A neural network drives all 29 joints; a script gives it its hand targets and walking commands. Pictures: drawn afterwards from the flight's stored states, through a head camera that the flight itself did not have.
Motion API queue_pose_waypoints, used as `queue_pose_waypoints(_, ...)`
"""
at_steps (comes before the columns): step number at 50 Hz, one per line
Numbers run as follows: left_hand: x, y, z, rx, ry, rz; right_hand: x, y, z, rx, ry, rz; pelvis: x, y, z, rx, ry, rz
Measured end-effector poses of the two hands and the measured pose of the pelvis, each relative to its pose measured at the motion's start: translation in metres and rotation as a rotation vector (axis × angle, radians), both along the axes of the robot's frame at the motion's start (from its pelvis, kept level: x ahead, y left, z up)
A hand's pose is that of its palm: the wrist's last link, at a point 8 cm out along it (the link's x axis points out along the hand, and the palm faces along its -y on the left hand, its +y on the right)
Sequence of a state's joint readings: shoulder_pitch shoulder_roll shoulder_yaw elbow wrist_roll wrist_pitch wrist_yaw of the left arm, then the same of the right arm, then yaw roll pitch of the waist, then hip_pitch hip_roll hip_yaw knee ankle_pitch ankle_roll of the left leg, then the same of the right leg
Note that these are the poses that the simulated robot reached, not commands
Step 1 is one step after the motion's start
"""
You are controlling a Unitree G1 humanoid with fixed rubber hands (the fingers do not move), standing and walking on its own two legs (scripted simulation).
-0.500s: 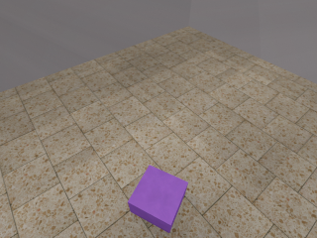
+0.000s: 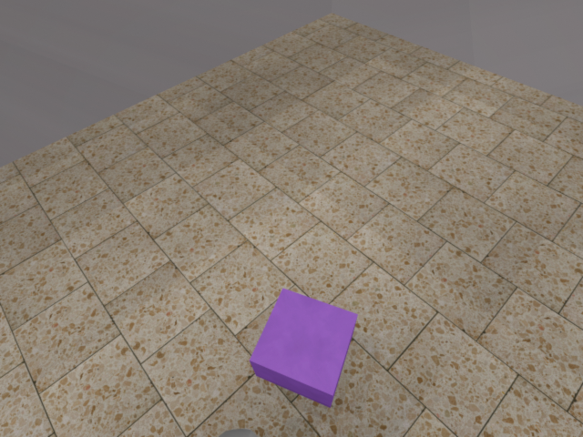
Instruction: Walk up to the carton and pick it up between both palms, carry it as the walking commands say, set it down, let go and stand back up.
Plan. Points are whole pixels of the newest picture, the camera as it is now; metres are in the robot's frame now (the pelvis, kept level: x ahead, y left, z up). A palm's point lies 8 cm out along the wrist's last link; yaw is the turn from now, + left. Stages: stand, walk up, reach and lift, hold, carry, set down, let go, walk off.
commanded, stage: walk up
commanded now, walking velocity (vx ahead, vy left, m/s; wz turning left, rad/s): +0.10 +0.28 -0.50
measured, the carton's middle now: (305, 345) +0.48 +0.02 -0.69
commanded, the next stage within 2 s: stand in 1.38 s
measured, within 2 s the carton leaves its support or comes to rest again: neither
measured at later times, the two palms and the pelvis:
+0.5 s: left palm (113, 362) +0.25 +0.33 -0.12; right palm out of the picture +0.00 -0.12 -0.13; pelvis +0.05 +0.13 +0.00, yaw -12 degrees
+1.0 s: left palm (83, 419) +0.17 +0.36 -0.14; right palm out of the picture +0.04 -0.11 -0.13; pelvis +0.05 +0.14 +0.00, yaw -16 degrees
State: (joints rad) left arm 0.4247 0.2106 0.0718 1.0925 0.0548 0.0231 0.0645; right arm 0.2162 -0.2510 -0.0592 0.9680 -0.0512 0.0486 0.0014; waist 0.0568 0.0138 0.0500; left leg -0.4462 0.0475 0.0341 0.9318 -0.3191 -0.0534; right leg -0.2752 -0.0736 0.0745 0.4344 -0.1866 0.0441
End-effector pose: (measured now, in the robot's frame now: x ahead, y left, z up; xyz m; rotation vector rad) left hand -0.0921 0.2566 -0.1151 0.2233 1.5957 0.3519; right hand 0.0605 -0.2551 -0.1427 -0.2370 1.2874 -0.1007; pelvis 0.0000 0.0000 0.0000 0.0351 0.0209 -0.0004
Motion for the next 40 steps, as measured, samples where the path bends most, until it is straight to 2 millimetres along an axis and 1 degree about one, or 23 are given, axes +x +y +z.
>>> queue_pose_waypoints(3, 0.000, 0.038, 0.006, 0.028, 0.035, -0.034, 0.016, 0.018, 0.003, -0.005, -0.036, 0.001, 0.002, 0.022, -0.002, 0.004, 0.010, -0.032)
queue_pose_waypoints(5, 0.010, 0.065, 0.004, 0.039, 0.033, -0.058, 0.024, 0.034, 0.005, -0.010, -0.056, -0.003, 0.005, 0.040, -0.004, 0.003, 0.018, -0.051)
queue_pose_waypoints(6, 0.018, 0.080, 0.002, 0.042, 0.025, -0.073, 0.026, 0.042, 0.006, -0.016, -0.066, -0.011, 0.007, 0.050, -0.006, 0.001, 0.021, -0.060)
queue_pose_waypoints(8, 0.043, 0.109, -0.010, 0.044, -0.010, -0.118, 0.025, 0.058, 0.002, -0.041, -0.085, -0.036, 0.012, 0.071, -0.015, -0.021, 0.027, -0.073)
queue_pose_waypoints(9, 0.060, 0.121, -0.015, 0.044, -0.036, -0.145, 0.020, 0.066, 0.003, -0.049, -0.079, -0.055, 0.013, 0.079, -0.016, -0.019, 0.026, -0.079)
queue_pose_waypoints(11, 0.104, 0.132, -0.019, 0.030, -0.118, -0.190, 0.006, 0.082, 0.009, -0.054, -0.058, -0.092, 0.017, 0.090, -0.012, -0.029, 0.025, -0.098)
queue_pose_waypoints(13, 0.153, 0.135, -0.018, 0.000, -0.221, -0.232, -0.007, 0.095, 0.017, -0.059, -0.039, -0.130, 0.023, 0.098, -0.006, -0.038, 0.027, -0.116)
queue_pose_waypoints(15, 0.198, 0.133, -0.016, -0.031, -0.309, -0.275, -0.015, 0.105, 0.022, -0.066, -0.033, -0.163, 0.030, 0.106, -0.002, -0.042, 0.026, -0.134)
queue_pose_waypoints(18, 0.252, 0.121, -0.013, -0.082, -0.406, -0.334, -0.025, 0.118, 0.024, -0.069, -0.035, -0.212, 0.039, 0.116, 0.000, -0.042, 0.022, -0.161)
queue_pose_waypoints(20, 0.283, 0.108, -0.011, -0.117, -0.453, -0.372, -0.032, 0.125, 0.023, -0.066, -0.033, -0.245, 0.043, 0.121, 0.000, -0.042, 0.018, -0.177)
queue_pose_waypoints(22, 0.309, 0.093, -0.008, -0.151, -0.490, -0.410, -0.041, 0.131, 0.020, -0.061, -0.022, -0.279, 0.046, 0.125, 0.000, -0.043, 0.013, -0.192)
queue_pose_waypoints(25, 0.339, 0.071, -0.003, -0.191, -0.528, -0.462, -0.060, 0.136, 0.015, -0.050, 0.009, -0.332, 0.048, 0.127, -0.001, -0.047, 0.006, -0.213)
queue_pose_waypoints(28, 0.356, 0.053, 0.002, -0.208, -0.552, -0.503, -0.080, 0.136, 0.010, -0.036, 0.049, -0.377, 0.048, 0.124, -0.002, -0.051, 0.002, -0.232)
queue_pose_waypoints(30, 0.360, 0.046, 0.003, -0.197, -0.565, -0.525, -0.091, 0.133, 0.003, -0.026, 0.069, -0.399, 0.049, 0.119, -0.006, -0.041, 0.004, -0.245)
queue_pose_waypoints(31, 0.359, 0.046, 0.002, -0.185, -0.564, -0.533, -0.094, 0.131, 0.000, -0.022, 0.075, -0.407, 0.049, 0.117, -0.008, -0.042, 0.006, -0.249)
queue_pose_waypoints(34, 0.342, 0.049, 0.000, -0.157, -0.528, -0.524, -0.094, 0.126, -0.001, -0.017, 0.068, -0.435, 0.048, 0.111, -0.007, -0.048, 0.005, -0.256)
queue_pose_waypoints(40, 0.294, 0.067, -0.006, -0.131, -0.415, -0.471, -0.068, 0.118, 0.005, -0.017, 0.016, -0.413, 0.047, 0.112, 0.000, -0.040, -0.006, -0.277)
